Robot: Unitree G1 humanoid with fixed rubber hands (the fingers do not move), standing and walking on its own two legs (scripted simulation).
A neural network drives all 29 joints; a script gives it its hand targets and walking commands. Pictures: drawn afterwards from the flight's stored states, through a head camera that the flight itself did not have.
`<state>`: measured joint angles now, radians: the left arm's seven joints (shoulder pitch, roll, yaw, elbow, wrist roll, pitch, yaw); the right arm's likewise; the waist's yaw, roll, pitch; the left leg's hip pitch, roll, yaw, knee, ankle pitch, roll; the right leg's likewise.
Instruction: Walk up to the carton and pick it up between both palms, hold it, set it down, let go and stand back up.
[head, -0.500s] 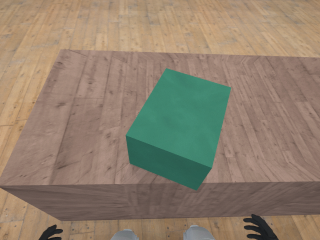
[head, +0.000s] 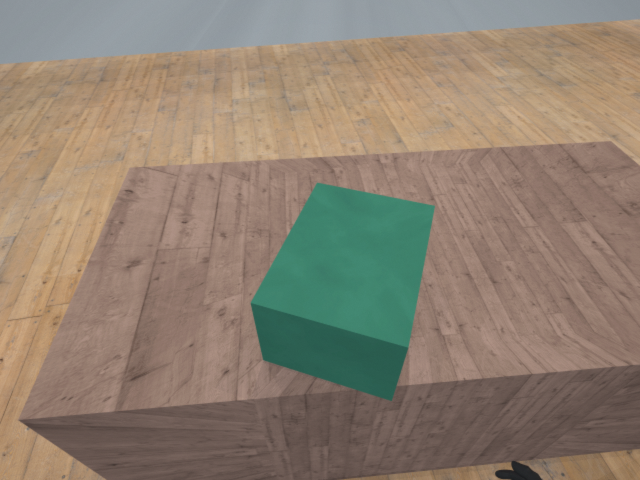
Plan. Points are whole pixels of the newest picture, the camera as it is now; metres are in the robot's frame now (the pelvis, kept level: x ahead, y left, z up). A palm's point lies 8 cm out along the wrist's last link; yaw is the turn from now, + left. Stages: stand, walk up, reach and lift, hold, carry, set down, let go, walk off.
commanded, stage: walk up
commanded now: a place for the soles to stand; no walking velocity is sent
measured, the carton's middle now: (350, 281) +0.49 -0.05 -0.09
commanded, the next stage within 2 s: reach and lift in 1.24 s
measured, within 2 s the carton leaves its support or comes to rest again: neither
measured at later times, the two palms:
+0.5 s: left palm out of the picture +0.10 +0.23 -0.10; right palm out of the picture +0.13 -0.29 -0.08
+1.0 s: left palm out of the picture +0.12 +0.23 -0.10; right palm out of the picture +0.15 -0.29 -0.09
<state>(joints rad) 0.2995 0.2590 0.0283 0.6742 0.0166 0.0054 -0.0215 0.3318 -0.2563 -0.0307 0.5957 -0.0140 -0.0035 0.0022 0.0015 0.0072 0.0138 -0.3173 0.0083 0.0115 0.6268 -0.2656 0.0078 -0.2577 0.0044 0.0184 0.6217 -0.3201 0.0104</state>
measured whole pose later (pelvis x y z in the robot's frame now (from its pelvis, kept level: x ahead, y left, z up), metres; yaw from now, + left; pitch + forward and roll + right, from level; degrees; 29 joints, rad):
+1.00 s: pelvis +0.02 -0.04 +0.00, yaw +4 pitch -2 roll +0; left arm 0.25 0.29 0.01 0.64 0.02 0.05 -0.04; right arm 0.32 -0.27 -0.03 0.59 -0.02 0.00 -0.03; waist 0.01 -0.01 0.05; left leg -0.33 0.02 -0.08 0.67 -0.31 -0.04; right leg -0.24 0.02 -0.07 0.66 -0.39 -0.04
